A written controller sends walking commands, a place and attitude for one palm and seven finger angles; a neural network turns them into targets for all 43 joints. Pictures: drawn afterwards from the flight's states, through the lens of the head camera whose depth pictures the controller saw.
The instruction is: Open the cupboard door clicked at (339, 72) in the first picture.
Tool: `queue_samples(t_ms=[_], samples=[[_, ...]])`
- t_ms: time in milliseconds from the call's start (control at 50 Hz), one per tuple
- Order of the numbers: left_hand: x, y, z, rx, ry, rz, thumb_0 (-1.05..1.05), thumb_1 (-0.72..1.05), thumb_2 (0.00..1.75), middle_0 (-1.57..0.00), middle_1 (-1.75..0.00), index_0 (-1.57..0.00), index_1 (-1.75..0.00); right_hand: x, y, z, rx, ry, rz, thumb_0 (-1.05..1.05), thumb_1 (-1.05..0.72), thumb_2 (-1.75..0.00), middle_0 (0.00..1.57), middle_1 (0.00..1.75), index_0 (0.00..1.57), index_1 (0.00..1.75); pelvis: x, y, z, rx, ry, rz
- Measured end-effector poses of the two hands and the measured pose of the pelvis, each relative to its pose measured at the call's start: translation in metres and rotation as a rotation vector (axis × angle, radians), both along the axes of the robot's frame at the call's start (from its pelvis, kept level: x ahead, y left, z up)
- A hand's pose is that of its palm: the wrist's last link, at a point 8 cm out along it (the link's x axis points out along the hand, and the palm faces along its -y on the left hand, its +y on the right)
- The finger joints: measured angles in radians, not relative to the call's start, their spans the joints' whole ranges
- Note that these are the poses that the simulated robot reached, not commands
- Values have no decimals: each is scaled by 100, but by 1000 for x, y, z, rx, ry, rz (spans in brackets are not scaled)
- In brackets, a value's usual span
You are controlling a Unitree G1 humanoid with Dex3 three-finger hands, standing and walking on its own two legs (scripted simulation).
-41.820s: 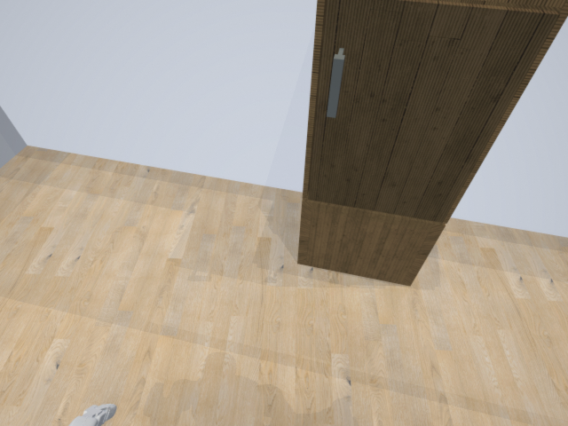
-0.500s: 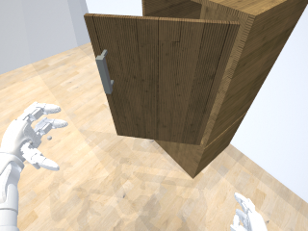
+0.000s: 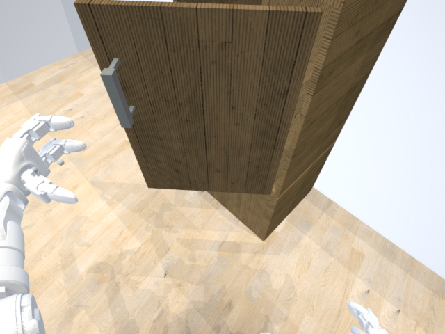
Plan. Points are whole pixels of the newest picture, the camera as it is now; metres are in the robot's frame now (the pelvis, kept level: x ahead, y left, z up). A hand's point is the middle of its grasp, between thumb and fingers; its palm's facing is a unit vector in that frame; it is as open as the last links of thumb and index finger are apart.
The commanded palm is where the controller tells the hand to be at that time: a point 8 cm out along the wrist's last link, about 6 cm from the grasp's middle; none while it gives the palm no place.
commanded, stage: move the hooked fingers beside the handle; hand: left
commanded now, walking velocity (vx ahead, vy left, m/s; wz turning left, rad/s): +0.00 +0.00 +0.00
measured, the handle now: (121, 94) +0.57 +0.23 +0.10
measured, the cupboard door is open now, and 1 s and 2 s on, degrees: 41 41 41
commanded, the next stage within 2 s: none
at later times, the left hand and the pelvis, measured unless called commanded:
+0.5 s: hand (72, 132) +0.44 +0.28 +0.12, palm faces -0.04 -1.00 -0.01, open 14.0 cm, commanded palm +0.42 +0.33 +0.11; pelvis +0.00 +0.02 -0.01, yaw +0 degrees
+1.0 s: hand (85, 105) +0.51 +0.28 +0.12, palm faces -0.06 -1.00 -0.02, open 14.0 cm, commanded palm +0.50 +0.33 +0.10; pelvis +0.01 +0.03 -0.01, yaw -1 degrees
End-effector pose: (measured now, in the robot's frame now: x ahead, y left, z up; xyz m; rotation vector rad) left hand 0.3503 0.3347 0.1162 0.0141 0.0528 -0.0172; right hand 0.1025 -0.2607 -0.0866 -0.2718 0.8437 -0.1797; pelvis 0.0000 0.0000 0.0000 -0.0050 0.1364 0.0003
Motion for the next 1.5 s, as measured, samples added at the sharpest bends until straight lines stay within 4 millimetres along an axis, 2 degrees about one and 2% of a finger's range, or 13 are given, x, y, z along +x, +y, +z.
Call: queue_samples(t_ms=[180,380,480,640,1000,1200,1360,1500], samples=[[11,6,2,12,-47,4,-1,-50,30,-30,-120,-30,-120,-24,-1,-6,-17,112,-18,1,-90,-89,21,30,20,30,1,4,-1,-8,21,6],[51,-2,2,3,-24,-41,-1,-50,30,-30,-120,-30,-120,-32,7,-9,-22,152,-37,1,-90,-89,21,30,20,30,0,12,-4,-14,57,5],[65,0,3,-13,-36,-26,-1,-50,30,-30,-120,-30,-120,-40,11,-10,-16,183,-56,1,-90,-89,21,30,20,30,2,16,-5,-16,70,-3],[81,3,-1,1,-19,-31,-1,-50,30,-30,-120,-30,-120,-60,15,-15,-17,288,-77,0,-90,-89,21,30,20,30,4,21,-6,-22,96,-1],[140,1,4,1,-23,-45,-1,-50,30,-30,-120,-30,-120,-110,16,-14,-45,488,-173,0,-90,-89,21,30,20,30,11,26,-12,-39,170,-6],[167,2,-1,0,6,-29,-1,-50,30,-30,-120,-30,-120,-129,21,-13,-45,572,-206,0,-90,-89,21,30,20,30,12,26,-16,-47,213,-9],[171,3,-6,-11,-10,-45,-1,-50,30,-30,-120,-30,-120,-133,24,-11,-30,610,-229,0,-90,-89,21,30,20,30,20,26,-16,-48,230,-24],[161,8,-9,14,-14,-36,-1,-50,30,-30,-120,-30,-120,-116,24,-11,-18,586,-209,0,-90,-89,21,30,20,30,27,26,-14,-52,220,-20]])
